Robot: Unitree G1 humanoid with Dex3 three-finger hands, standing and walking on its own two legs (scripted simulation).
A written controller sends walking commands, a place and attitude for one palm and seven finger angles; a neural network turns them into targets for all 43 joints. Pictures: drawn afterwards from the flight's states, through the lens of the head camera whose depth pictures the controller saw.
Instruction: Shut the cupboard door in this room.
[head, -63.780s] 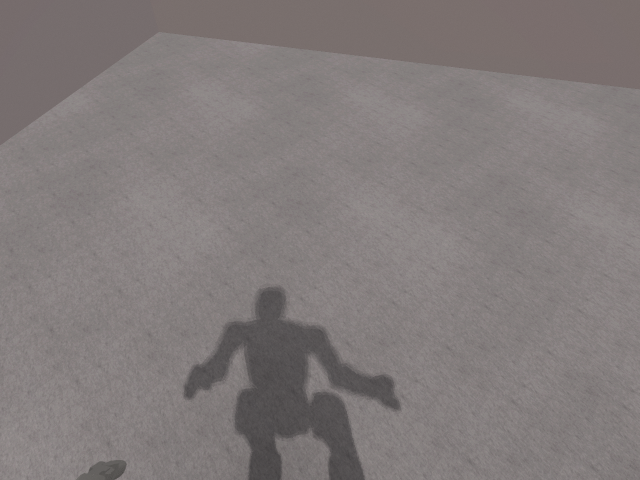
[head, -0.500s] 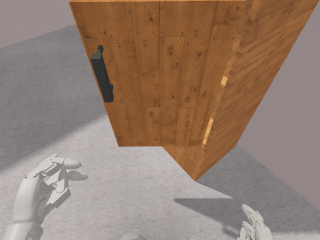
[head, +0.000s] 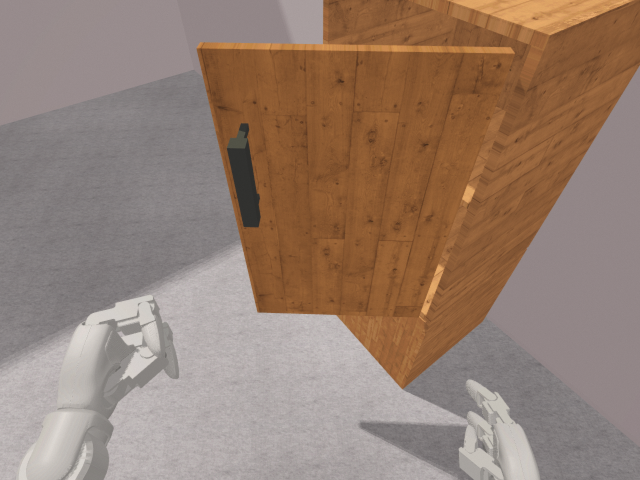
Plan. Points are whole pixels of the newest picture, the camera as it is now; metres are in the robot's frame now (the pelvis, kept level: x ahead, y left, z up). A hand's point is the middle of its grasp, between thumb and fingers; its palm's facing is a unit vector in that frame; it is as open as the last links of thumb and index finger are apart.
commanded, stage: raise the hand and make a fist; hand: left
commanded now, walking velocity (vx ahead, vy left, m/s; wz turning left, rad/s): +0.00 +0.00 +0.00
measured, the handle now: (248, 176) +0.49 +0.16 +0.12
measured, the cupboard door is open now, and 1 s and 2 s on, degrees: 51 51 51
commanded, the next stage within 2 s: bring the fist close to the handle in 0.58 s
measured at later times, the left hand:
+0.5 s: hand (171, 339) +0.23 +0.18 +0.12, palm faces +0.09 -0.99 -0.05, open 3.1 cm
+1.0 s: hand (206, 297) +0.28 +0.15 +0.13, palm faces +0.06 -1.00 -0.04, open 3.1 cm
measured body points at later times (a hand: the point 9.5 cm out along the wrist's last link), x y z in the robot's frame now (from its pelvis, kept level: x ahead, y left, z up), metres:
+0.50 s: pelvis -0.01 -0.01 +0.02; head -0.01 -0.03 +0.47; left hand +0.22 +0.23 +0.13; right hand +0.17 -0.24 -0.06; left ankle +0.02 +0.10 -0.70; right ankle -0.02 -0.11 -0.70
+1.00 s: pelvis +0.00 -0.02 +0.02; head +0.00 -0.04 +0.46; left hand +0.27 +0.21 +0.13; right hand +0.17 -0.25 -0.07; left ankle +0.02 +0.10 -0.70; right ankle -0.02 -0.11 -0.70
